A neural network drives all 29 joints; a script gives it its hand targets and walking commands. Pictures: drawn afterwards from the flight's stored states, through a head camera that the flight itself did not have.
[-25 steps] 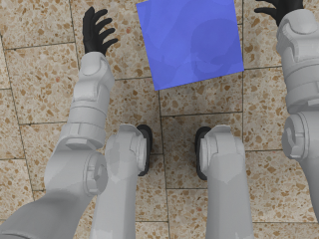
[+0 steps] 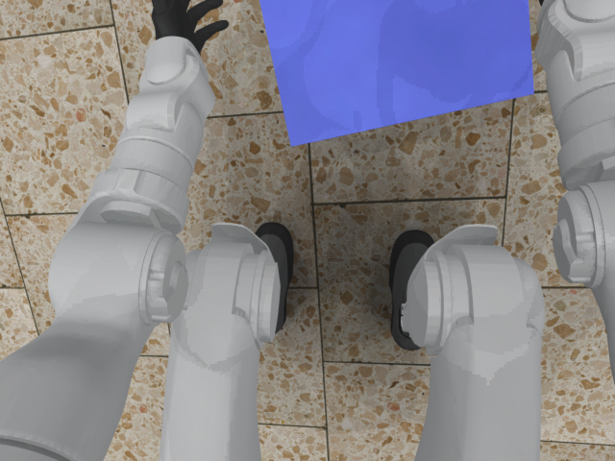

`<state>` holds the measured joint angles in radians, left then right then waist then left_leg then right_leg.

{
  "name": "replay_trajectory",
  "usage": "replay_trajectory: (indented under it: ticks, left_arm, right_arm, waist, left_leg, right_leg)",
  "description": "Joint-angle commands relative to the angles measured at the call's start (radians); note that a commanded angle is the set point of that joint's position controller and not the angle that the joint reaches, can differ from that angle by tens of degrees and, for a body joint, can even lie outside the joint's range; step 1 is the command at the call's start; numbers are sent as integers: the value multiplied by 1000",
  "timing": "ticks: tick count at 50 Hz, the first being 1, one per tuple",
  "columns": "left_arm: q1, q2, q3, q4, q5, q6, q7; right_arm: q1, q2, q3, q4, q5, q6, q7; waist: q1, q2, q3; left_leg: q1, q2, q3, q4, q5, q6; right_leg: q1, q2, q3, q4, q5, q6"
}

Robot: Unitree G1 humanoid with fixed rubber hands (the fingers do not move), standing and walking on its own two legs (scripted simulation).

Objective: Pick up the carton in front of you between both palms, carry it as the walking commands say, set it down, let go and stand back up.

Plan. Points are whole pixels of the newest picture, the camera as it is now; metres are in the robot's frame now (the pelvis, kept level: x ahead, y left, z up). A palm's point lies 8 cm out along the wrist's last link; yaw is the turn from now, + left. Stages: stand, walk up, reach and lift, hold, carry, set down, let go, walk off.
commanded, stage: reach and lift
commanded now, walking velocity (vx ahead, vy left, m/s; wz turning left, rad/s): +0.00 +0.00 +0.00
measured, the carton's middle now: (380, 35) +0.52 -0.07 -0.25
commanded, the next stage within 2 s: none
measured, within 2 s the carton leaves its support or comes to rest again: leaves its support in 0.62 s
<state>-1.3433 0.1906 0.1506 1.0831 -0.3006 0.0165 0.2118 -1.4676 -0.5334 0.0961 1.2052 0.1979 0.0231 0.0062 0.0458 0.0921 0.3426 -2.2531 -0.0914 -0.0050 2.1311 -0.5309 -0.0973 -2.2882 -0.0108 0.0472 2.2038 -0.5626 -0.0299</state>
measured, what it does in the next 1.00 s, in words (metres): rises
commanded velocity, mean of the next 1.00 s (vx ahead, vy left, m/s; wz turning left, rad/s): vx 0.00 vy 0.00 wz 0.00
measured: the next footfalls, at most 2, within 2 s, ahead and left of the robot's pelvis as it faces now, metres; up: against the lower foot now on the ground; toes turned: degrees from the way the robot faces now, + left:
none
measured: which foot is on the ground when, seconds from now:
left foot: down 0.00-1.00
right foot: down 0.00-1.00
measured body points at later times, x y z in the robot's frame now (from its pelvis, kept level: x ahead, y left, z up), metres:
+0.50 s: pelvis +0.00 +0.00 +0.00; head +0.35 -0.07 +0.26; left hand +0.53 +0.09 -0.17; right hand +0.55 -0.21 -0.18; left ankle +0.13 +0.13 -0.34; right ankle +0.11 -0.12 -0.34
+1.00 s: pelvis +0.00 +0.01 +0.05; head +0.27 -0.07 +0.40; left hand +0.50 +0.08 -0.03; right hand +0.51 -0.22 -0.03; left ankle +0.13 +0.13 -0.34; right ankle +0.11 -0.12 -0.34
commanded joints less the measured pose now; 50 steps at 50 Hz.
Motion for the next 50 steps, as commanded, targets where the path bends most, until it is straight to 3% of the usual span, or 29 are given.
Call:
replay_trajectory:
  ticks: [1,7,14,18,19,22,25,28,35,38,42,46,50]
  left_arm:
    - [-74,-32,-4,-100,-10,-21,7]
    - [-83,-25,65,-77,73,-22,1]
    - [-176,-126,31,-64,77,-29,-1]
    - [-187,-198,88,-25,146,-34,3]
    - [-277,-366,44,-65,143,-31,-26]
    - [-427,-688,38,-78,199,12,-126]
    - [-505,-820,44,-120,232,51,-190]
    - [-528,-910,8,-171,220,68,-215]
    - [-511,-1106,-130,-304,152,107,-227]
    - [-536,-1140,-213,-452,139,127,-225]
    - [-515,-1138,-269,-569,173,171,-225]
    - [-445,-1150,-165,-469,277,226,-236]
    - [-409,-1190,-93,-406,352,257,-258]
  right_arm:
    - [-266,-92,-18,-105,-4,-15,-6]
    - [-256,-40,-24,-27,-22,-9,12]
    - [-325,59,23,1,-12,-18,15]
    - [-358,171,40,29,-31,-11,29]
    - [-426,367,88,-4,-22,-6,55]
    - [-505,707,101,-1,-67,29,139]
    - [-469,882,60,-45,-95,59,190]
    - [-452,976,54,-98,-86,71,209]
    - [-475,1137,140,-359,-43,90,178]
    - [-417,1228,173,-478,-47,128,161]
    - [-337,1310,171,-546,-85,191,159]
    - [-260,1366,85,-412,-167,245,185]
    - [-209,1385,-34,-316,-250,262,209]
  waist:
    - [-57,-251,-1243]
    - [-27,-208,-1066]
    - [-45,-195,-1063]
    - [-14,-191,-1048]
    - [-16,-197,-1064]
    - [-43,-200,-1046]
    - [-56,-177,-1032]
    - [-70,-148,-1102]
    - [-95,-180,-1457]
    - [-96,-219,-1632]
    - [-66,-249,-1654]
    - [-19,-242,-1381]
    - [-29,-207,-1311]
  left_leg:
    - [431,1,117,-103,289,2]
    - [400,0,105,-118,232,5]
    - [461,-21,92,-127,216,8]
    - [499,-39,94,-129,203,12]
    - [502,-52,92,-126,217,22]
    - [462,-80,98,-92,221,23]
    - [430,-97,114,-78,202,29]
    - [424,-104,129,-75,231,30]
    - [446,-120,154,-73,329,21]
    - [478,-121,160,-108,315,14]
    - [512,-116,156,-183,218,26]
    - [465,-111,142,-277,41,50]
    - [498,-118,125,-361,25,52]
  right_leg:
    - [835,-17,24,-223,415,11]
    - [648,-17,37,-244,295,11]
    - [607,-7,33,-263,240,6]
    - [592,6,28,-264,209,9]
    - [594,21,32,-268,218,5]
    - [560,48,20,-245,238,-3]
    - [519,66,-5,-234,242,-8]
    - [555,75,-14,-224,303,-12]
    - [853,97,-49,-223,497,13]
    - [1009,115,-68,-244,531,28]
    - [1016,139,-85,-316,409,46]
    - [807,142,-78,-429,136,44]
    - [770,146,-83,-508,76,30]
